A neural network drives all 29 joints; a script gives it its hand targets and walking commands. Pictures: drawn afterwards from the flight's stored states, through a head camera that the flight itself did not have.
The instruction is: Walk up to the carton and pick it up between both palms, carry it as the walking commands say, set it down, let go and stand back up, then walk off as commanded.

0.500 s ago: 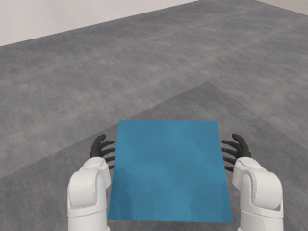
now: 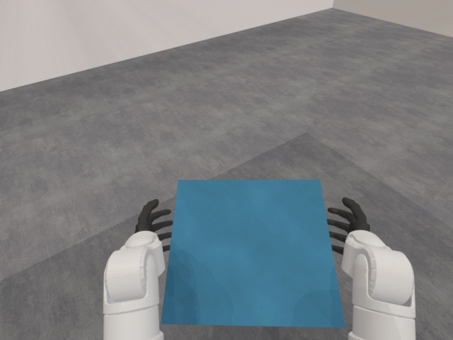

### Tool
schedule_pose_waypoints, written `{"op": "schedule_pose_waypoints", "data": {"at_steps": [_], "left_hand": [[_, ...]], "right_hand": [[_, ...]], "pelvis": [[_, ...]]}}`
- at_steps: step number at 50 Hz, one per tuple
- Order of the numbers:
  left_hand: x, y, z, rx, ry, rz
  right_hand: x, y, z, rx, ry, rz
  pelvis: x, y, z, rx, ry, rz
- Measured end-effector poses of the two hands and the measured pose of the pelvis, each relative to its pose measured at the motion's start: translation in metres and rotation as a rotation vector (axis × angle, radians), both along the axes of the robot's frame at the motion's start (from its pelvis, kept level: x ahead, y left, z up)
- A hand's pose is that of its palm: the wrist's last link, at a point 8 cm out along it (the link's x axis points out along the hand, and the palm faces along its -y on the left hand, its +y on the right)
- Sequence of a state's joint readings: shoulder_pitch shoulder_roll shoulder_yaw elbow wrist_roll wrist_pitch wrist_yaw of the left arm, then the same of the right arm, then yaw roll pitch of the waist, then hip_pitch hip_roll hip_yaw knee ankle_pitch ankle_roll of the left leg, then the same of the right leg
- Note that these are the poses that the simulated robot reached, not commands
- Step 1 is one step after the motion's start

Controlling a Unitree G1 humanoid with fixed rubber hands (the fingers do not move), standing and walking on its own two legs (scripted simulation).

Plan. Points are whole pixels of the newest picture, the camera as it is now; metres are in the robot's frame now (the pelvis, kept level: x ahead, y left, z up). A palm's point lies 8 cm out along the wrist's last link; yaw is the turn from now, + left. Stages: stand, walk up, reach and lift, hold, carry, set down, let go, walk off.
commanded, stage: carry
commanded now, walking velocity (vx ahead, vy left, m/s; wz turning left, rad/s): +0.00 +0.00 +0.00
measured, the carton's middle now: (248, 254) +0.29 +0.00 -0.01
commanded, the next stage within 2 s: none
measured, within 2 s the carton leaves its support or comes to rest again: neither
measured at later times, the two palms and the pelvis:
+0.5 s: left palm (126, 249) +0.25 +0.20 +0.08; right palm (337, 247) +0.25 -0.14 +0.08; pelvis -0.01 +0.03 +0.00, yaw +0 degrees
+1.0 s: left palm (121, 235) +0.28 +0.22 +0.08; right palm (323, 234) +0.28 -0.12 +0.08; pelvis +0.02 +0.05 +0.00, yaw +0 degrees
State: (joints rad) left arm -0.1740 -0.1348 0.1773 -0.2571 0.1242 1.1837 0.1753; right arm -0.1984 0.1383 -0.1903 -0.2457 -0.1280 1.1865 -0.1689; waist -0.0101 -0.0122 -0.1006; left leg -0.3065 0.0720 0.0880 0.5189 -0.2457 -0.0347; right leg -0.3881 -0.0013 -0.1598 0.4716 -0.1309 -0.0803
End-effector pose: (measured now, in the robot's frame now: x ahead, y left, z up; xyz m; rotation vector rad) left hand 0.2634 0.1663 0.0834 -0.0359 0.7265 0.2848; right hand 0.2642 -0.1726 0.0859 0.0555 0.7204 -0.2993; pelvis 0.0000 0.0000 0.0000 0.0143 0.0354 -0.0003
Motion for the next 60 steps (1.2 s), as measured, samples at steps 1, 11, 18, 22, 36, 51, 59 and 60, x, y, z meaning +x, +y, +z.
{"op": "schedule_pose_waypoints", "data": {"at_steps": [1, 11, 18, 22, 36, 51, 59, 60], "left_hand": [[-0.002, 0.001, 0.001, 0.0, 0.0, 0.005], [-0.011, 0.008, 0.0, -0.006, 0.008, 0.008], [-0.012, 0.018, -0.003, -0.012, 0.012, -0.001], [-0.012, 0.027, -0.004, -0.014, 0.01, 0.004], [-0.001, 0.046, -0.003, -0.014, 0.004, 0.022], [0.017, 0.049, -0.004, -0.015, 0.006, 0.006], [0.024, 0.051, -0.005, -0.014, 0.005, 0.005], [0.024, 0.051, -0.005, -0.014, 0.005, 0.005]], "right_hand": [[-0.001, 0.001, 0.0, 0.0, 0.0, 0.004], [-0.012, 0.008, -0.001, -0.005, 0.006, 0.001], [-0.015, 0.018, -0.002, -0.01, 0.008, -0.005], [-0.013, 0.026, -0.002, -0.011, 0.006, 0.002], [0.004, 0.046, -0.001, -0.01, -0.001, 0.02], [0.017, 0.049, -0.002, -0.01, 0.001, 0.004], [0.024, 0.05, -0.002, -0.009, -0.001, 0.004], [0.024, 0.051, -0.002, -0.009, -0.001, 0.005]], "pelvis": [[-0.001, 0.0, 0.0, -0.001, -0.001, 0.001], [-0.013, 0.007, 0.0, -0.003, -0.004, 0.005], [-0.015, 0.019, 0.0, 0.0, 0.0, 0.007], [-0.013, 0.025, 0.0, 0.001, 0.003, 0.007], [0.001, 0.041, 0.001, -0.001, 0.009, 0.008], [0.016, 0.047, 0.001, -0.006, 0.015, 0.005], [0.023, 0.049, 0.001, -0.008, 0.017, 0.003], [0.023, 0.049, 0.001, -0.008, 0.017, 0.003]]}}
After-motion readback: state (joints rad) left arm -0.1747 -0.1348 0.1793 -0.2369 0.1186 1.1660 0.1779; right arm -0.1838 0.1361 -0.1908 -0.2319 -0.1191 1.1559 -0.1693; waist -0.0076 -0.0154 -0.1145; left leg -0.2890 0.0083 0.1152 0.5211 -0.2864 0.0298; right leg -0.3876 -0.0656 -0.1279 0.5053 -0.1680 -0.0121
